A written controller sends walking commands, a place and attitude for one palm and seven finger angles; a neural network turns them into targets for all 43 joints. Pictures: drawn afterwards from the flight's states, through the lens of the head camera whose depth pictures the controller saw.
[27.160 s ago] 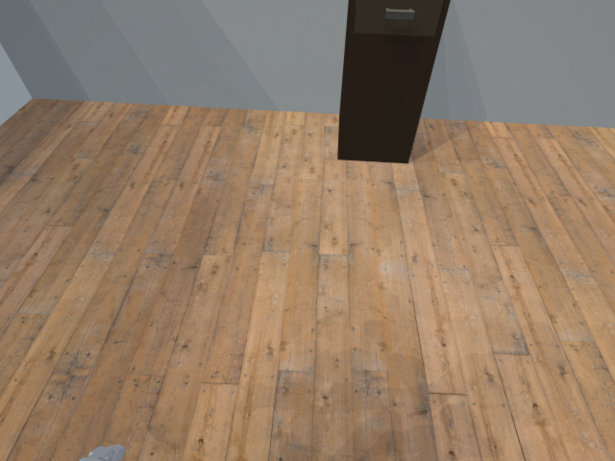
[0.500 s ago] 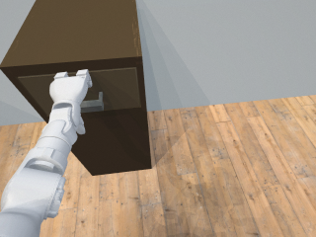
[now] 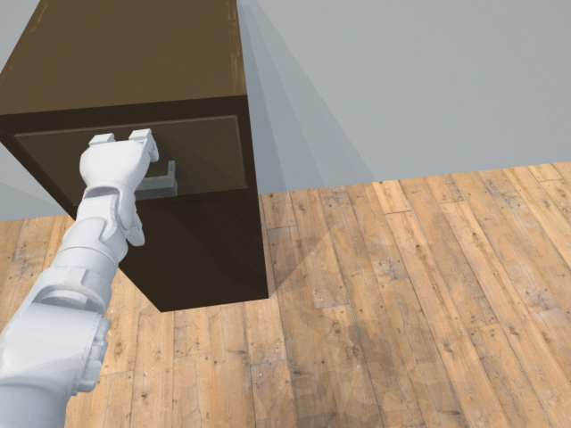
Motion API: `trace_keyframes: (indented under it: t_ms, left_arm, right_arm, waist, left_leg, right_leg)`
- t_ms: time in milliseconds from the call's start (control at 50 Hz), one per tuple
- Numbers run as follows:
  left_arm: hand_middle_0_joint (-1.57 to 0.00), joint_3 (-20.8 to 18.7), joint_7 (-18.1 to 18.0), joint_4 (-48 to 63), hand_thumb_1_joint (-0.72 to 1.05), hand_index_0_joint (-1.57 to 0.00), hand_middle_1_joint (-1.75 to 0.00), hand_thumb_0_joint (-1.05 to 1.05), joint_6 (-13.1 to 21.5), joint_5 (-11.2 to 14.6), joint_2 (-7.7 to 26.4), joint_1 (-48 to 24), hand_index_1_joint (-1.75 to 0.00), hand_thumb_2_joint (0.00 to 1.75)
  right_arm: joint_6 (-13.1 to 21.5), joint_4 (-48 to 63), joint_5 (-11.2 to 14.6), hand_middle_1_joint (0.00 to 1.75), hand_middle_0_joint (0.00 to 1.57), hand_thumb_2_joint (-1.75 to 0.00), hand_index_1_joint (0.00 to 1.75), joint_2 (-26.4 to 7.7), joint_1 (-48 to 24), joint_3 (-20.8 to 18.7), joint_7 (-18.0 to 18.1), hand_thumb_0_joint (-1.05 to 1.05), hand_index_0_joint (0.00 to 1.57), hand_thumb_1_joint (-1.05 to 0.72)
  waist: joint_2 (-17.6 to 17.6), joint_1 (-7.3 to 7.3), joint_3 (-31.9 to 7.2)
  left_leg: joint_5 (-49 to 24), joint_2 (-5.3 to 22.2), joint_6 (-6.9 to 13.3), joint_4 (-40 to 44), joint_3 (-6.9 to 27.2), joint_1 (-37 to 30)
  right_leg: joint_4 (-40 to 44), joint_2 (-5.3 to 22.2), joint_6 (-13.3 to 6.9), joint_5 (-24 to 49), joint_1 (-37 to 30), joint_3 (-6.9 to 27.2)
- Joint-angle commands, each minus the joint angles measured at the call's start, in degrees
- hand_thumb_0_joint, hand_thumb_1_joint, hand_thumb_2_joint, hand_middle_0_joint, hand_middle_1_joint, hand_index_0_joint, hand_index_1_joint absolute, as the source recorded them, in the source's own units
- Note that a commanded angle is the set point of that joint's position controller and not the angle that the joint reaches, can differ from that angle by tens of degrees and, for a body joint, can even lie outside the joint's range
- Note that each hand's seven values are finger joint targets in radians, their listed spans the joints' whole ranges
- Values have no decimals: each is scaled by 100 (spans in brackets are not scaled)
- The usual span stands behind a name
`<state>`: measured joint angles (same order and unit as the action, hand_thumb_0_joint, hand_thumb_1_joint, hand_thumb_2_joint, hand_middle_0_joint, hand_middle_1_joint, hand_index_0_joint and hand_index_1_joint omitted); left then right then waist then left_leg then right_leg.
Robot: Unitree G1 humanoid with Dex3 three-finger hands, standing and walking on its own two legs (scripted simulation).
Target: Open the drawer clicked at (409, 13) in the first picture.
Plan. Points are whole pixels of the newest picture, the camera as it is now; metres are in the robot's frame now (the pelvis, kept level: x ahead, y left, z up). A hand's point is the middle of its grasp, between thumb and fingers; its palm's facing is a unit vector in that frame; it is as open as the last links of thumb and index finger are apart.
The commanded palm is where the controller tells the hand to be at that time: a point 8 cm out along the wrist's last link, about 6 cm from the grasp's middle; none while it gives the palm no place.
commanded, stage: lower the fingers behind the handle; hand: left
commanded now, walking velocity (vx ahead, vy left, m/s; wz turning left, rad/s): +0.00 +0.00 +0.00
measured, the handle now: (144, 178) +0.52 +0.23 +0.00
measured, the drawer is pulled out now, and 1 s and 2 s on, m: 0.00 0.00 0.00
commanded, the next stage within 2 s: close the thumb around the handle in 1.38 s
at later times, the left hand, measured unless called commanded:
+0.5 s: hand (140, 202) +0.46 +0.22 +0.01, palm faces -0.05 -0.03 -1.00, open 13.8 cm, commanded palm +0.44 +0.22 +0.06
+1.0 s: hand (146, 209) +0.47 +0.22 -0.02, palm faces -0.05 -0.02 -1.00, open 13.8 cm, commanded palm +0.45 +0.22 +0.03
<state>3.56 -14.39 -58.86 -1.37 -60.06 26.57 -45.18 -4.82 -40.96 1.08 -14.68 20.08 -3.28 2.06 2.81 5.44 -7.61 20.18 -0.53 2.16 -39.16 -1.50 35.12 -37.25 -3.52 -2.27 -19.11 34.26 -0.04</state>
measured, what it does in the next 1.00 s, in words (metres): stands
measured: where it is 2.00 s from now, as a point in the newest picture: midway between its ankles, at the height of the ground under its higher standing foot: outside the picture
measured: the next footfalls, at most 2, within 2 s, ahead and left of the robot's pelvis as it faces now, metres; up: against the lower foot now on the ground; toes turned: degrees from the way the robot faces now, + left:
none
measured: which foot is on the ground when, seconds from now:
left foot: down 0.00-1.00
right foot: down 0.00-1.00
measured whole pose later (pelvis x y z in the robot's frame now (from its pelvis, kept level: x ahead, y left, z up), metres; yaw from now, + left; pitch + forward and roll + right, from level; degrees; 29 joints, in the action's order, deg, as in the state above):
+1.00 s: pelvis -0.01 +0.01 -0.03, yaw -1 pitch +22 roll -2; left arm 2.3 -23.8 -65.2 -2.0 -62.8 25.3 -47.6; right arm -3.2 -43.1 -0.9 -14.2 21.4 -3.4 0.6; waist 3.0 7.6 -9.8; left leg 23.9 -0.2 3.0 -50.2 -1.6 48.7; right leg -47.0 -3.7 -1.5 -22.1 47.3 -0.4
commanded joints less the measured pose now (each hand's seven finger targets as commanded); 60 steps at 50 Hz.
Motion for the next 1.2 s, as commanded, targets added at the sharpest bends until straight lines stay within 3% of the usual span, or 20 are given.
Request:
trace_keyframes:
  t_ms: [0, 80, 120, 160, 200, 240, 280, 320, 340, 420, 540, 580, 660, 720, 760, 820, 840, 940, 1040, 1180]
  left_arm:
    - [-30, -511, -356, 1288, -50, -30, -120, 0, 295, -92, 1402, -2311, -120, 30]
    - [-30, -534, -617, 1249, -50, -30, -120, 0, 226, -157, 1378, -2271, -120, 30]
    - [-30, -618, -722, 1240, -50, -30, -120, 0, 159, -164, 1434, -2274, -120, 30]
    - [-30, -605, -778, 1260, -50, -30, -120, 0, 107, -174, 1424, -2254, -120, 30]
    - [-30, -288, -772, 1137, -50, -30, -120, 0, 25, -162, 1036, -2290, -120, 30]
    - [-30, -323, -758, 1144, -50, -30, -120, 0, 23, -159, 1160, -2553, -120, 30]
    - [-30, -201, -747, 1107, -50, -30, -120, 0, 21, -155, 953, -2492, -120, 30]
    - [-30, -281, -734, 1030, -50, -30, -120, 0, 63, -136, 1045, -2600, -120, 30]
    - [-30, -412, -750, 877, -50, -30, -120, 0, 61, -194, 1228, -2448, -120, 30]
    - [-30, -260, -849, 809, -50, -30, -120, 0, 69, -232, 971, -2572, -120, 30]
    - [-30, -418, -985, 660, -50, -30, -120, 0, -10, -291, 1176, -2629, -120, 30]
    - [-30, -375, -1015, 551, -50, -30, -120, 0, -53, -287, 1048, -2422, -120, 30]
    - [-30, -210, -997, 411, -50, -30, -120, 0, -98, -263, 969, -2721, -120, 30]
    - [-30, -430, -1012, 331, -50, -30, -120, 0, -78, -253, 1329, -2907, -120, 30]
    - [-30, -317, -1042, 469, -50, -30, -120, 0, 2, -320, 1164, -2909, -120, 30]
    - [-30, -530, -1087, 463, -50, -30, -120, 0, 34, -308, 1286, -2701, -120, 30]
    - [-30, -284, -1093, 404, -50, -30, -120, 0, 21, -306, 973, -2610, -120, 30]
    - [-30, -439, -1133, 343, -50, -30, -120, 0, -43, -299, 1218, -2648, -120, 30]
    - [-30, -273, -1104, 313, -50, -30, -120, 0, -169, -250, 1006, -2645, -120, 30]
    - [-30, -243, -1009, 388, -50, -30, -120, 0, -128, -240, 899, -2348, -120, 30]
  right_arm:
    - [172, 387, -42, 30, 20, -90, 30, -848, 554, -308, 60, 0, 20, -90]
    - [175, 334, -46, 30, 20, -90, 30, -856, 536, -321, 4, 0, 20, -90]
    - [178, 313, -69, 30, 20, -90, 30, -875, 533, -338, -8, 0, 20, -90]
    - [189, 309, -59, 30, 20, -90, 30, -860, 531, -346, -22, 0, 20, -90]
    - [201, 292, -49, 30, 20, -90, 30, -842, 522, -338, -35, 0, 20, -90]
    - [203, 250, -51, 30, 20, -90, 30, -877, 563, -327, -22, 0, 20, -90]
    - [220, 257, -62, 30, 20, -90, 30, -842, 557, -334, -22, 0, 20, -90]
    - [216, 207, -90, 30, 20, -90, 30, -871, 579, -333, -5, 0, 20, -90]
    - [211, 229, -75, 30, 20, -90, 30, -864, 592, -314, 7, 0, 20, -90]
    - [235, 228, -104, 30, 20, -90, 30, -845, 603, -307, -18, 0, 20, -90]
    - [236, 238, -141, 30, 20, -90, 30, -864, 686, -293, -51, 0, 20, -90]
    - [235, 234, -149, 30, 20, -90, 30, -847, 695, -295, -67, 0, 20, -90]
    - [255, 188, -130, 30, 20, -90, 30, -876, 745, -283, -49, 0, 20, -90]
    - [274, 147, -143, 30, 20, -90, 30, -921, 757, -258, -12, 0, 20, -90]
    - [307, 143, -161, 30, 20, -90, 30, -889, 814, -279, -9, 0, 20, -90]
    - [302, 107, -208, 30, 20, -90, 30, -911, 860, -298, -42, 0, 20, -90]
    - [305, 143, -201, 30, 20, -90, 30, -878, 868, -302, -53, 0, 20, -90]
    - [291, 77, -198, 30, 20, -90, 30, -923, 921, -295, -65, 0, 20, -90]
    - [259, 75, -184, 30, 20, -90, 30, -914, 916, -296, -82, 0, 20, -90]
    - [226, 144, -180, 30, 20, -90, 30, -880, 876, -279, -53, 0, 20, -90]
  waist:
    - [130, -34, -2337]
    - [68, -2, -2242]
    - [31, -14, -2419]
    - [191, -22, -2458]
    - [158, 95, -2252]
    - [66, 146, -2306]
    - [183, 133, -2296]
    - [-16, 206, -2272]
    - [44, 116, -2246]
    - [139, 170, -2216]
    - [102, 139, -2488]
    - [124, 106, -2475]
    - [25, 278, -2243]
    - [-33, 310, -2274]
    - [325, 287, -2524]
    - [300, 190, -2802]
    - [316, 247, -2732]
    - [228, 252, -2703]
    - [215, 311, -2597]
    - [155, 233, -2553]
  left_leg:
    - [-2579, -86, 66, -2, 19, -1269]
    - [-2563, -67, 46, -73, 17, -1101]
    - [-2709, -62, 45, -102, 43, -1158]
    - [-2704, -65, 34, -129, 35, -1223]
    - [-2665, -51, 33, -138, 51, -1261]
    - [-2555, -33, 31, -125, 115, -1256]
    - [-2554, -33, 22, -149, 119, -1357]
    - [-2508, -21, 36, -186, 144, -1278]
    - [-2391, -40, 26, -177, 148, -1148]
    - [-2380, -25, 9, -266, 180, -1123]
    - [-2332, -13, -1, -400, 179, -902]
    - [-2326, -19, -5, -430, 156, -870]
    - [-1951, -17, 22, -455, 175, -647]
    - [-1704, -31, 44, -487, 194, -436]
    - [-1899, -12, 19, -570, 210, -673]
    - [-2358, 31, -24, -698, 262, -775]
    - [-2333, 30, -16, -729, 240, -789]
    - [-2195, 22, -4, -788, 246, -518]
    - [-2227, 47, -7, -769, 256, -632]
    - [-2400, 57, -14, -754, 263, -708]
  right_leg:
    - [150, 23, 32, 2500, -1060, 91]
    - [75, 5, 39, 2484, -908, 59]
    - [44, -8, 22, 2552, -969, 59]
    - [16, -13, 27, 2519, -913, 55]
    - [48, -33, 27, 2382, -697, 3]
    - [31, -34, 38, 2230, -632, 7]
    - [33, -39, 26, 2116, -503, -18]
    - [23, -40, 25, 2127, -493, -17]
    - [-7, -31, 26, 2009, -464, -3]
    - [-92, -52, -5, 1877, -200, -45]
    - [-276, -52, 15, 1886, -175, -43]
    - [-293, -63, 9, 1878, -159, -59]
    - [-263, -63, 29, 1656, 40, -37]
    - [-291, -42, 32, 1499, 35, -9]
    - [-392, -54, 11, 1531, 225, -29]
    - [-552, -77, -3, 1736, 234, -81]
    - [-530, -88, 18, 1715, 322, -81]
    - [-603, -79, 24, 1729, 302, -65]
    - [-553, -92, 33, 1689, 388, -98]
    - [-548, -96, 29, 1773, 333, -117]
